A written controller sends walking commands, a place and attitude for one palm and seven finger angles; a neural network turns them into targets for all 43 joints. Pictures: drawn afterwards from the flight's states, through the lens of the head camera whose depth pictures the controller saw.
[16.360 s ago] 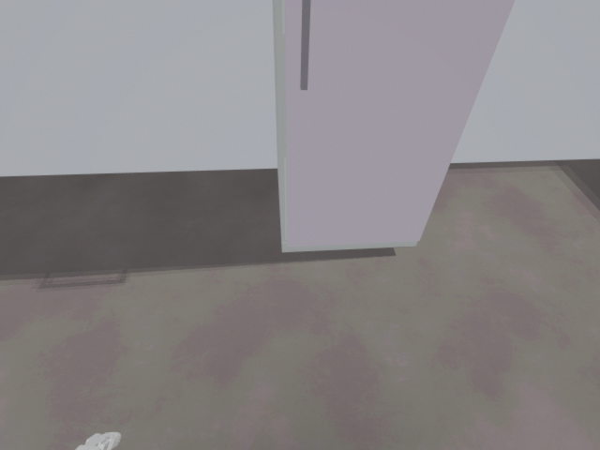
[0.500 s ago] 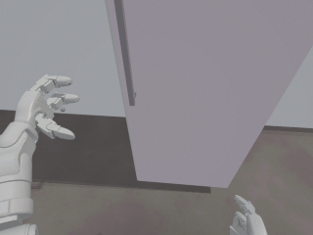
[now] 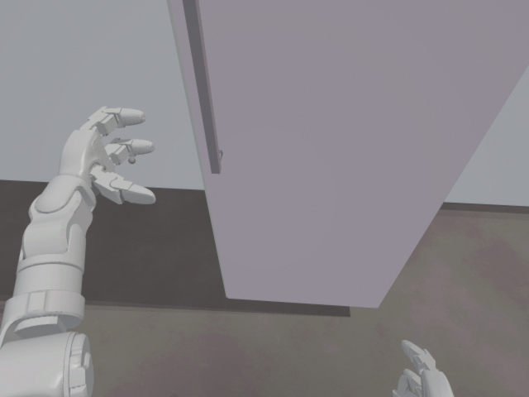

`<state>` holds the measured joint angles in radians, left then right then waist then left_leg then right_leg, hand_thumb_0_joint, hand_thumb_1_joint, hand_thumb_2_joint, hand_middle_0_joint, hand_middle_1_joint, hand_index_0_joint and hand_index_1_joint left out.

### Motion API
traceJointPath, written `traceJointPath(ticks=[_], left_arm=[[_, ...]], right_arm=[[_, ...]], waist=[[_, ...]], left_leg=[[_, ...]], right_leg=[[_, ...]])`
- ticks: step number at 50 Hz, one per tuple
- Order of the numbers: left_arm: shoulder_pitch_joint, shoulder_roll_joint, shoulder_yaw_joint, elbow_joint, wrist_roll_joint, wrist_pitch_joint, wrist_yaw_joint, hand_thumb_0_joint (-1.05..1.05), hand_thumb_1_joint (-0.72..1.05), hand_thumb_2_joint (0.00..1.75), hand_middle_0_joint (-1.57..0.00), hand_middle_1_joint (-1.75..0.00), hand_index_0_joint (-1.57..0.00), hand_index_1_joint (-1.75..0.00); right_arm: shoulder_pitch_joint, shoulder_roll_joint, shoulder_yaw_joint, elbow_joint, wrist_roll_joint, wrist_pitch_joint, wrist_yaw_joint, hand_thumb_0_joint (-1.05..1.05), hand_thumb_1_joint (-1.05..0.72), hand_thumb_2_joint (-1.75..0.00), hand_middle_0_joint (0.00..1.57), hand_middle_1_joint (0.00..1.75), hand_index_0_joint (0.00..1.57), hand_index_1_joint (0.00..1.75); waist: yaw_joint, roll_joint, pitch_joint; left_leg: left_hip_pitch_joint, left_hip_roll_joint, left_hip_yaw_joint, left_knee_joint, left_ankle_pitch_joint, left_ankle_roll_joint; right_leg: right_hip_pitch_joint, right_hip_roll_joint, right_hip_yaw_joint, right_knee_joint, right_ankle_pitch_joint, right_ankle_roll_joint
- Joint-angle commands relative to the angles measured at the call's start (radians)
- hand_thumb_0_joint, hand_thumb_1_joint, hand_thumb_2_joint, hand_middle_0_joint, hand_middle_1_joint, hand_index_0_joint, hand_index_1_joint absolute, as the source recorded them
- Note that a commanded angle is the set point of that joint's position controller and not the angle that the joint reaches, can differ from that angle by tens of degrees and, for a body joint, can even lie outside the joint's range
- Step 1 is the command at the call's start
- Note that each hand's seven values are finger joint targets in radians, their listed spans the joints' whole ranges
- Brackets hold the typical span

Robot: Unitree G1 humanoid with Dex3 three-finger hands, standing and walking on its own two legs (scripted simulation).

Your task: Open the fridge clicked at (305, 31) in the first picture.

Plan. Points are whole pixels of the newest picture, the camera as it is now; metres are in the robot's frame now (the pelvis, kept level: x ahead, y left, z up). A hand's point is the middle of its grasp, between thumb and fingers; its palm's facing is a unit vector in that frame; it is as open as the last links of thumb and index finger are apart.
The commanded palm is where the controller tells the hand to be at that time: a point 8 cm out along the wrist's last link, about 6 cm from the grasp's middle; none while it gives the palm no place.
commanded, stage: move the hooked fingers beside the handle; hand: left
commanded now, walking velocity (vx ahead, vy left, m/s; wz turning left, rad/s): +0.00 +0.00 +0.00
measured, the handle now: (206, 83) +0.55 +0.13 +0.21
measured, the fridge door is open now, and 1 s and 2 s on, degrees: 0 0 0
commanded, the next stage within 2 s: feel for the door with the fingertips in 1.68 s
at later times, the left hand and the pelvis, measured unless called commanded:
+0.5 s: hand (159, 131) +0.45 +0.20 +0.18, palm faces -0.01 -1.00 +0.01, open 14.0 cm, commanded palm +0.43 +0.25 +0.17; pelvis +0.01 +0.00 +0.00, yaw -2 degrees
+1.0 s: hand (165, 129) +0.49 +0.20 +0.16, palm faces +0.00 -1.00 +0.03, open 14.0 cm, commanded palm +0.46 +0.25 +0.17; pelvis +0.01 +0.01 -0.01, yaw -2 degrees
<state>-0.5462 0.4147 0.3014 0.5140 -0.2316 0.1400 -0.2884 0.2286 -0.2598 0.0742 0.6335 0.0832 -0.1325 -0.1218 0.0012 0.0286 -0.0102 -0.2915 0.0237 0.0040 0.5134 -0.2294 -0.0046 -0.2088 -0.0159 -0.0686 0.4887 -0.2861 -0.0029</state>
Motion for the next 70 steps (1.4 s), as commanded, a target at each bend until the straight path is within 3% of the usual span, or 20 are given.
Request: traceJointPath(ticks=[1,4,7,14,21,27,30,32,35,37,38,42,45,48,54,59,62,64,69,70], left_arm=[[-0.466,0.263,0.08,-0.165,-0.004,-0.111,0.004,0.0,-0.5,0.3,-0.3,-1.2,-0.3,-1.2],[-0.48,0.224,0.04,-0.097,-0.001,-0.113,0.001,0.0,-0.5,0.3,-0.3,-1.2,-0.3,-1.2],[-0.473,0.273,0.079,-0.014,0.004,-0.111,0.005,0.0,-0.5,0.3,-0.3,-1.2,-0.3,-1.2],[-0.619,0.322,0.107,-0.026,0.022,-0.187,0.022,0.0,-0.5,0.3,-0.3,-1.2,-0.3,-1.2],[-0.643,0.275,0.068,0.071,0.028,-0.21,0.004,0.0,-0.5,0.3,-0.3,-1.2,-0.3,-1.2],[-0.664,0.316,0.091,0.204,0.033,-0.195,0.005,0.0,-0.5,0.3,-0.3,-1.2,-0.3,-1.2],[-0.77,0.31,0.071,0.178,0.049,-0.238,0.017,0.0,-0.5,0.3,-0.3,-1.2,-0.3,-1.2],[-0.858,0.284,0.037,0.182,0.055,-0.277,0.026,0.0,-0.5,0.3,-0.3,-1.2,-0.3,-1.2],[-0.906,0.328,0.071,0.246,0.063,-0.307,0.03,0.0,-0.5,0.3,-0.3,-1.2,-0.3,-1.2],[-0.884,0.304,0.059,0.267,0.063,-0.317,0.023,0.0,-0.5,0.3,-0.3,-1.2,-0.3,-1.2],[-0.86,0.35,0.101,0.281,0.068,-0.318,0.022,0.0,-0.5,0.3,-0.3,-1.2,-0.3,-1.2],[-0.784,0.318,0.072,0.384,0.074,-0.296,0.012,0.0,-0.5,0.3,-0.3,-1.2,-0.3,-1.2],[-0.792,0.3,0.059,0.367,0.073,-0.291,0.012,0.0,-0.5,0.3,-0.3,-1.2,-0.3,-1.2],[-0.838,0.382,0.126,0.292,0.065,-0.325,0.022,0.0,-0.5,0.3,-0.3,-1.2,-0.3,-1.2],[-0.844,0.318,0.079,0.159,0.073,-0.361,0.031,0.0,-0.5,0.3,-0.3,-1.2,-0.3,-1.2],[-0.737,0.226,0.027,0.275,0.046,-0.257,0.019,0.0,-0.5,0.3,-0.3,-1.2,-0.3,-1.2],[-0.745,0.269,0.062,0.325,0.047,-0.228,0.032,0.0,-0.5,0.3,-0.3,-1.2,-0.3,-1.2],[-0.806,0.305,0.08,0.265,0.065,-0.252,0.049,0.0,-0.5,0.3,-0.3,-1.2,-0.3,-1.2],[-0.931,0.269,0.036,0.137,0.078,-0.361,0.077,0.0,-0.5,0.3,-0.3,-1.2,-0.3,-1.2],[-0.926,0.272,0.042,0.171,0.075,-0.364,0.076,0.0,-0.5,0.3,-0.3,-1.2,-0.3,-1.2]], right_arm=[[-0.036,-0.132,-0.063,-0.123,-0.006,-0.042,-0.003,0.0,-0.9,-0.9,0.2,0.3,0.2,0.3],[-0.023,-0.135,-0.066,-0.12,-0.003,-0.03,0.003,0.0,-0.9,-0.9,0.2,0.3,0.2,0.3],[0.003,-0.149,-0.074,-0.109,-0.005,-0.014,0.005,0.0,-0.9,-0.9,0.2,0.3,0.2,0.3],[0.048,-0.15,-0.086,-0.102,-0.012,0.003,0.009,0.0,-0.9,-0.9,0.2,0.3,0.2,0.3],[0.089,-0.156,-0.096,-0.078,-0.012,0.012,0.016,0.0,-0.9,-0.9,0.2,0.3,0.2,0.3],[0.125,-0.171,-0.101,-0.07,-0.015,0.038,0.02,0.0,-0.9,-0.9,0.2,0.3,0.2,0.3],[0.124,-0.164,-0.1,-0.072,-0.016,0.041,0.021,0.0,-0.9,-0.9,0.2,0.3,0.2,0.3],[0.146,-0.163,-0.102,-0.056,-0.022,0.039,0.022,0.0,-0.9,-0.9,0.2,0.3,0.2,0.3],[0.168,-0.173,-0.102,-0.038,-0.025,0.038,0.022,0.0,-0.9,-0.9,0.2,0.3,0.2,0.3],[0.18,-0.172,-0.105,-0.036,-0.027,0.037,0.026,0.0,-0.9,-0.9,0.2,0.3,0.2,0.3],[0.179,-0.175,-0.104,-0.036,-0.029,0.037,0.028,0.0,-0.9,-0.9,0.2,0.3,0.2,0.3],[0.19,-0.177,-0.101,-0.047,-0.029,0.053,0.032,0.0,-0.9,-0.9,0.2,0.3,0.2,0.3],[0.187,-0.179,-0.105,-0.063,-0.029,0.057,0.034,0.0,-0.9,-0.9,0.2,0.3,0.2,0.3],[0.2,-0.186,-0.109,-0.066,-0.033,0.062,0.032,0.0,-0.9,-0.9,0.2,0.3,0.2,0.3],[0.182,-0.17,-0.109,-0.062,-0.032,0.05,0.039,0.0,-0.9,-0.9,0.2,0.3,0.2,0.3],[0.176,-0.175,-0.11,-0.058,-0.022,0.055,0.041,0.0,-0.9,-0.9,0.2,0.3,0.2,0.3],[0.184,-0.182,-0.108,-0.063,-0.024,0.06,0.034,0.0,-0.9,-0.9,0.2,0.3,0.2,0.3],[0.179,-0.179,-0.106,-0.072,-0.028,0.059,0.035,0.0,-0.9,-0.9,0.2,0.3,0.2,0.3],[0.173,-0.166,-0.104,-0.062,-0.034,0.037,0.04,0.0,-0.9,-0.9,0.2,0.3,0.2,0.3],[0.173,-0.166,-0.104,-0.053,-0.033,0.035,0.038,0.0,-0.9,-0.9,0.2,0.3,0.2,0.3]], waist=[[-0.015,0.043,-0.312],[-0.022,0.03,-0.287],[-0.02,-0.043,-0.267],[-0.033,0.007,-0.348],[-0.045,0.057,-0.365],[-0.056,-0.058,-0.308],[-0.072,0.018,-0.329],[-0.1,0.014,-0.338],[-0.107,0.017,-0.37],[-0.1,0.029,-0.408],[-0.081,0.063,-0.436],[-0.082,-0.001,-0.362],[-0.083,0.008,-0.34],[-0.079,-0.018,-0.42],[-0.079,0.142,-0.456],[-0.084,0.035,-0.317],[-0.085,-0.042,-0.271],[-0.081,-0.003,-0.328],[-0.102,0.107,-0.448],[-0.103,0.091,-0.435]], left_leg=[[0.218,-0.026,-0.025,-0.038,0.201,0.034],[0.186,-0.025,-0.019,-0.035,0.19,0.036],[0.147,-0.022,-0.013,-0.028,0.189,0.043],[0.172,-0.023,-0.008,-0.006,0.245,0.046],[0.186,-0.023,-0.001,0.015,0.284,0.044],[0.094,-0.022,0.007,0.019,0.245,0.051],[0.115,-0.022,0.007,0.028,0.233,0.048],[0.131,-0.02,-0.001,0.042,0.232,0.051],[0.138,-0.018,-0.011,0.048,0.216,0.048],[0.157,-0.018,-0.012,0.057,0.247,0.047],[0.161,-0.017,-0.014,0.059,0.263,0.043],[0.075,-0.018,-0.007,0.052,0.235,0.044],[0.073,-0.013,-0.007,0.049,0.216,0.043],[0.099,-0.009,-0.014,0.055,0.242,0.046],[0.204,-0.003,-0.028,0.065,0.307,0.032],[0.122,-0.001,-0.023,0.041,0.225,0.036],[0.059,-0.005,-0.016,0.033,0.164,0.043],[0.079,-0.009,-0.019,0.039,0.175,0.042],[0.211,-0.002,-0.041,0.066,0.236,0.03],[0.207,-0.001,-0.044,0.066,0.226,0.028]], right_leg=[[-0.025,0.026,0.022,-0.056,0.265,-0.022],[-0.039,0.026,0.022,-0.052,0.271,-0.019],[-0.034,0.026,0.023,-0.05,0.281,-0.015],[-0.019,0.027,0.037,-0.026,0.343,-0.014],[-0.048,0.031,0.035,-0.011,0.385,-0.017],[-0.049,0.028,0.034,-0.007,0.382,-0.009],[-0.083,0.029,0.043,-0.002,0.357,-0.009],[-0.109,0.031,0.042,-0.002,0.337,-0.008],[-0.13,0.035,0.045,0.004,0.316,-0.008],[-0.123,0.036,0.039,0.015,0.333,-0.012],[-0.116,0.035,0.042,0.022,0.346,-0.014],[-0.113,0.035,0.029,0.023,0.332,-0.013],[-0.148,0.039,0.031,0.023,0.308,-0.011],[-0.11,0.043,0.036,0.031,0.329,-0.01],[-0.161,0.05,0.029,0.035,0.315,-0.02],[-0.186,0.052,0.014,0.011,0.265,-0.017],[-0.172,0.045,0.015,0.003,0.231,-0.015],[-0.165,0.043,0.025,0.016,0.241,-0.014],[-0.199,0.047,0.031,0.032,0.247,-0.018],[-0.203,0.048,0.028,0.029,0.239,-0.018]])
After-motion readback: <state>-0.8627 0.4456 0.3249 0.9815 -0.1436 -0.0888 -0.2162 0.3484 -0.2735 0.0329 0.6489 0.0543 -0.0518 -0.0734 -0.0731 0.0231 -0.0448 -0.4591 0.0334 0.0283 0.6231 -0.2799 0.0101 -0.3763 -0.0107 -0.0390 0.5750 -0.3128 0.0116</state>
